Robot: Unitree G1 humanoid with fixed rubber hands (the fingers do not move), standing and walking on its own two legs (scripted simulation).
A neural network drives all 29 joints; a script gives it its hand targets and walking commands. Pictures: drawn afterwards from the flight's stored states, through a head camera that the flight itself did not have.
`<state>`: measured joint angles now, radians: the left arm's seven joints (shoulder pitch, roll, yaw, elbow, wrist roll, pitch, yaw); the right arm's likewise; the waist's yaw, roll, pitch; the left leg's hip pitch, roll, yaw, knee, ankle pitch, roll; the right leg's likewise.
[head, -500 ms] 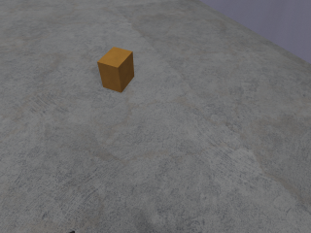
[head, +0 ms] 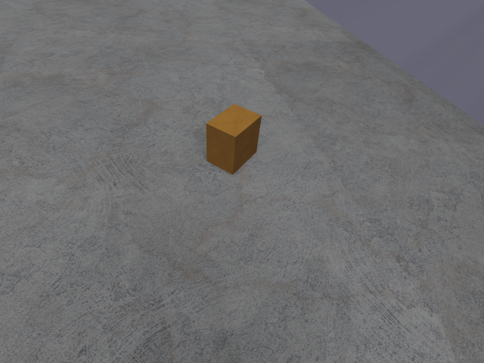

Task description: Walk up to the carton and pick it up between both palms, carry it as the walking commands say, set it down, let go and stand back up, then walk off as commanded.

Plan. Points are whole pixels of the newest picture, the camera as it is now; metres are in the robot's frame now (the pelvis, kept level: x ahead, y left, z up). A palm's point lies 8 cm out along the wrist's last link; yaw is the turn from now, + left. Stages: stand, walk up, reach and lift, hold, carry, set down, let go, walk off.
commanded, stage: walk up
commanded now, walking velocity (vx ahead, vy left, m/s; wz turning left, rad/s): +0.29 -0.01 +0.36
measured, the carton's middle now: (233, 138) +1.51 -0.01 -0.63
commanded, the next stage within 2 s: none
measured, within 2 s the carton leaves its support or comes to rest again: neither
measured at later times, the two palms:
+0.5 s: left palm out of the picture +0.08 +0.30 -0.16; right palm (316, 214) +0.49 -0.19 -0.08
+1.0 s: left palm (75, 221) +0.45 +0.38 -0.09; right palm (304, 201) +0.57 -0.18 -0.12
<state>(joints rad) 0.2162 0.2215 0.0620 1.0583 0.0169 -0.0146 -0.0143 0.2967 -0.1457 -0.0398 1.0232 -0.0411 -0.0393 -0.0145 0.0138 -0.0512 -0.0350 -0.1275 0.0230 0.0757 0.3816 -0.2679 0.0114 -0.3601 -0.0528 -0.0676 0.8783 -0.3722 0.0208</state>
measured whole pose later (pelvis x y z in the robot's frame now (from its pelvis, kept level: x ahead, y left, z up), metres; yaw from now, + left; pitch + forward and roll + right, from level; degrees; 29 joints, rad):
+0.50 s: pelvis +0.21 +0.04 -0.03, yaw +14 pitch +1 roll -1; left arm 0.45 0.33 0.05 1.00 0.03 -0.09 0.00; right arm -0.01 -0.40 -0.07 0.83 -0.06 -0.06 0.05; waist 0.07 -0.04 0.05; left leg -0.47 0.07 0.11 0.64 -0.18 0.06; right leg -0.02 -0.17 -0.24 0.64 -0.47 0.07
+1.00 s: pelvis +0.42 +0.07 +0.00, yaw +21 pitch -2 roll +0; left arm 0.18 0.31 0.06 0.79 0.04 -0.08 -0.01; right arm 0.28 -0.32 -0.05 0.87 -0.05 -0.02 0.03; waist -0.05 0.03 0.06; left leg -0.37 0.07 0.02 0.99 -0.37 0.01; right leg -0.23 -0.07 -0.17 0.45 -0.18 -0.01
